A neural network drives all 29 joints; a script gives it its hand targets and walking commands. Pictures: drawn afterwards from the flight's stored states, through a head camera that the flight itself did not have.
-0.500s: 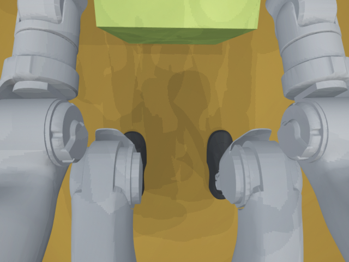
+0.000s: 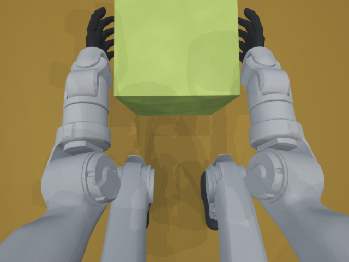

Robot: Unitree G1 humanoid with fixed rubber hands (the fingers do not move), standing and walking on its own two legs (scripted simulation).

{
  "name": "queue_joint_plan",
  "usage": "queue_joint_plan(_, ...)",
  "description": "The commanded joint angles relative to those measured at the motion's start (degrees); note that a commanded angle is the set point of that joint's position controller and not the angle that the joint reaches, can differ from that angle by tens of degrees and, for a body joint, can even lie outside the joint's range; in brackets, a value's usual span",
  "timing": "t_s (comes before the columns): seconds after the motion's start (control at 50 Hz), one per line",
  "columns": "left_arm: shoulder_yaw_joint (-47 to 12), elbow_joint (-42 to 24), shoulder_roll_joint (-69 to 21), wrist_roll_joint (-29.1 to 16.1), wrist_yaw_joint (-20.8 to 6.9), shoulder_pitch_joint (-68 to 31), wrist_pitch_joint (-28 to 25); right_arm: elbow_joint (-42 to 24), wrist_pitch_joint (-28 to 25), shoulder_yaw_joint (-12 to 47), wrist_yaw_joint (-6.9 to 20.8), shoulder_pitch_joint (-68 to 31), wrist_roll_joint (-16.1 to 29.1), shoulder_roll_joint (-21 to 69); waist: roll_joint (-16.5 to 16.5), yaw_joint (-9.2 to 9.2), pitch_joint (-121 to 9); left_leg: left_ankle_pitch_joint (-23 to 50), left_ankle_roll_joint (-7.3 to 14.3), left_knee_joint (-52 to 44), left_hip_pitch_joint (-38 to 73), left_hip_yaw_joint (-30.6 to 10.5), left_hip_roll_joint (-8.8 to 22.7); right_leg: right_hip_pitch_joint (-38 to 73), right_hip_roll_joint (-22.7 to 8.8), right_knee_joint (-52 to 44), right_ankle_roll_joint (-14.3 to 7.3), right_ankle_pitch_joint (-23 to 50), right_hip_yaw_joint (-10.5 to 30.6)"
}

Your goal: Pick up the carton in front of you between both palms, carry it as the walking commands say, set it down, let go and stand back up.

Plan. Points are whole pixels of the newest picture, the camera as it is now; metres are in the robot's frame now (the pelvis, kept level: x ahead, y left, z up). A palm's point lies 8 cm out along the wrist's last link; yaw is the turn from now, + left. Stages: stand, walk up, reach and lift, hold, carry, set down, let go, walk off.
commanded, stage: reach and lift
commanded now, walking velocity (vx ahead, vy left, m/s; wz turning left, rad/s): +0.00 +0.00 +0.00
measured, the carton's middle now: (175, 64) +0.53 +0.01 -0.13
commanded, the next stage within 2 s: none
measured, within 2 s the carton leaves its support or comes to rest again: neither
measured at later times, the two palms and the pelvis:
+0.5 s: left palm (63, 26) +0.49 +0.16 +0.08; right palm (299, 26) +0.50 -0.14 +0.08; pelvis +0.03 +0.00 +0.12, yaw +0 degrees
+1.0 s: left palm out of the picture +0.44 +0.15 +0.23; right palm out of the picture +0.44 -0.15 +0.23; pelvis +0.07 +0.00 +0.25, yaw +0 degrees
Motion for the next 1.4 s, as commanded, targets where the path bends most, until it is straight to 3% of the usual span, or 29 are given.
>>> queue_joint_plan(0.0,-19.4,3.8,-56.4,-4.3,-14.6,-36.5,0.8,2.4,0.4,20.7,14.5,-38.2,4.7,56.3,-0.6,0.35,-52.1,0.0,2.5,-16.0,28.2,8.7,-6.1,29.5,6.2,-16.2,-2.1,-0.2,-7.9)
queue_joint_plan(0.1,-22.2,0.4,-60.5,-5.4,-15.4,-35.9,2.4,-1.6,1.8,24.0,15.8,-38.2,6.2,59.9,-0.7,0.93,-63.3,3.4,2.3,-19.8,36.8,8.8,-6.0,36.2,6.3,-19.4,-1.5,2.9,-8.3)
queue_joint_plan(0.26,-31.3,-6.4,-67.2,-9.4,-16.3,-28.8,4.4,-8.1,3.7,32.0,17.2,-30.9,9.9,65.0,-0.2,-0.01,-73.0,14.2,1.1,-24.9,48.6,8.1,-6.2,46.0,6.7,-24.2,-1.0,13.0,-8.2)
queue_joint_plan(0.48,-33.1,-6.0,-69.6,-7.5,-15.2,-12.2,2.4,-7.0,2.0,33.2,17.0,-14.1,9.0,67.3,0.9,0.25,-58.4,16.4,1.2,-35.6,56.2,5.9,-6.4,52.4,6.6,-34.9,-1.4,14.7,-5.4)
queue_joint_plan(0.9,-38.8,-11.5,-70.4,-6.7,-15.2,10.9,0.5,-12.1,0.6,40.7,15.9,10.2,7.9,70.2,-0.6,-0.05,-40.3,20.3,2.7,-59.6,82.4,0.7,-4.8,83.4,4.4,-59.5,-2.3,20.2,0.2)
queue_joint_plan(1.2,-44.7,-19.2,-69.6,-8.1,-14.9,25.4,6.0,-19.4,5.8,45.7,16.2,25.4,9.1,68.6,0.3,-0.54,-23.5,28.7,2.4,-78.9,106.5,-0.8,-3.1,106.3,2.5,-78.8,-2.4,28.5,1.7)
queue_joint_plan(1.3,-45.6,-22.8,-68.8,-8.1,-14.8,29.7,9.3,-23.9,9.2,46.4,16.4,28.1,9.6,66.7,-0.1,-0.52,-16.5,28.5,2.4,-84.8,112.7,-0.8,-2.4,112.2,2.1,-84.9,-2.2,27.5,1.4)
queue_joint_plan(1.38,-43.1,-22.2,-67.7,-7.5,-15.1,29.7,11.3,-22.6,11.3,43.6,16.9,28.1,8.6,65.3,-0.2,-0.54,-9.1,22.4,2.7,-87.6,112.9,-0.5,-2.0,112.3,1.8,-87.6,-2.6,21.0,1.3)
